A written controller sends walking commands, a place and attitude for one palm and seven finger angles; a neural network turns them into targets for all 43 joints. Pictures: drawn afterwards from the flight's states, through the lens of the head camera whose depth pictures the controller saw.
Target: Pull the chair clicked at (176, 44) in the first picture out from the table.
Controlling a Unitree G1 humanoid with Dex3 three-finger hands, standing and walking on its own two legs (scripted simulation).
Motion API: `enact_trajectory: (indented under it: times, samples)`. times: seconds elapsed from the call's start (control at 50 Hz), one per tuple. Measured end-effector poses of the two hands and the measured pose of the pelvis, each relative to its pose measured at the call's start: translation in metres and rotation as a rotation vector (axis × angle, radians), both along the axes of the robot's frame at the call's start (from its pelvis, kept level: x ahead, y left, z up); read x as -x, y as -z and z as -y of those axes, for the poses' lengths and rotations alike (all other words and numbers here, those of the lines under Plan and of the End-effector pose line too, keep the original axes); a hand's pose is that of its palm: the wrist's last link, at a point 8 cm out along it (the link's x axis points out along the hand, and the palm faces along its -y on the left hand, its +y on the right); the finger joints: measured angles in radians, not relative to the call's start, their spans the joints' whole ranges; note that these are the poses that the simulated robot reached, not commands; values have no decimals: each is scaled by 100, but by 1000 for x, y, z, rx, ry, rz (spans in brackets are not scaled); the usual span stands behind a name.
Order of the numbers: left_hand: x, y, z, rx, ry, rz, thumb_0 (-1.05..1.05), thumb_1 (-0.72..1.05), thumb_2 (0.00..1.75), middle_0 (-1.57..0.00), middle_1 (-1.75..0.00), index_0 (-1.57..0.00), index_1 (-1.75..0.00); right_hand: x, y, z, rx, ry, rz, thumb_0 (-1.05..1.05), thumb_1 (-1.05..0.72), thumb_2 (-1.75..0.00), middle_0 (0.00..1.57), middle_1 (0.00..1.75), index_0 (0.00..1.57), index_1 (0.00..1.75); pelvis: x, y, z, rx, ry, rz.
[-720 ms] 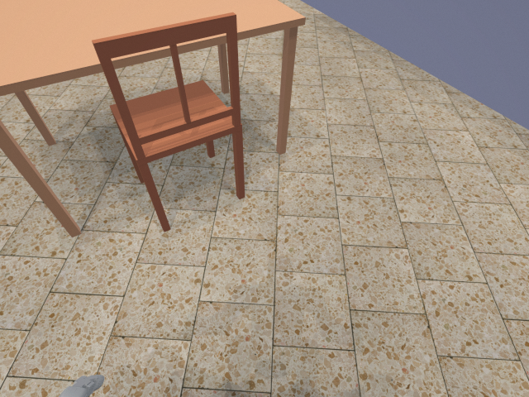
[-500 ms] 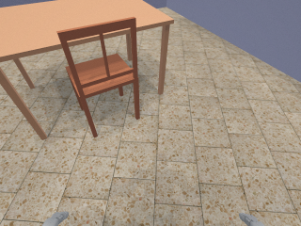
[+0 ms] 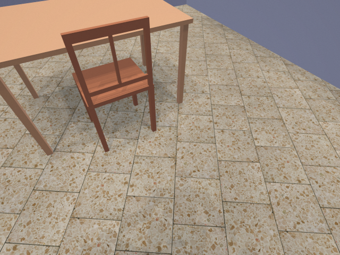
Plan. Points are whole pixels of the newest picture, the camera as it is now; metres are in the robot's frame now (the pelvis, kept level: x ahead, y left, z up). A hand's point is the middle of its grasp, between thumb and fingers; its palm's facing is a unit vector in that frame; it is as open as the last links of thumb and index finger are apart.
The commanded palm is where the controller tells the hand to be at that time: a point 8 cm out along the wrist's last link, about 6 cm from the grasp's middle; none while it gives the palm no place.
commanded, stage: stand and wait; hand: left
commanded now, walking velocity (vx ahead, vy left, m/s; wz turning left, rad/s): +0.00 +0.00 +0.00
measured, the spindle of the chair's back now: (115, 60) +1.02 +0.35 -0.10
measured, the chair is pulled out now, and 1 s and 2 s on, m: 0.00 0.00 0.00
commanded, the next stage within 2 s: look at it before walking up in 0.32 s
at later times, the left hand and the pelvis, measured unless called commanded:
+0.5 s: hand out of the picture +0.06 +0.24 -0.15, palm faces -0.03 -0.95 -0.32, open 7.4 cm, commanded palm none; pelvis -0.02 +0.00 +0.00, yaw +0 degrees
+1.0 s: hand out of the picture +0.04 +0.24 -0.16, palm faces -0.02 -0.94 -0.33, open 7.4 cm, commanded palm none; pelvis -0.02 +0.00 +0.00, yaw +0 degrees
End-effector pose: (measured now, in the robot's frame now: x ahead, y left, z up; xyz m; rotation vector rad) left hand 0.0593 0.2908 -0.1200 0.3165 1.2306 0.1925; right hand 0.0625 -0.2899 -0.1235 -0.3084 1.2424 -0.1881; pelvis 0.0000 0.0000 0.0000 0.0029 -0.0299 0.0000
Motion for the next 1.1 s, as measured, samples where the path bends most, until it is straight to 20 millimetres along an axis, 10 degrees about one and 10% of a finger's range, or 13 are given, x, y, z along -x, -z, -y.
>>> enact_trajectory:
  times: [1.1]
  samples:
    - [24,1,8,15,-4,3,1,91,90,-21,-30,-20,-30,19,-2,-4,-13,2,17,0,-90,-89,21,30,20,30,20,-2,2,2,10,8]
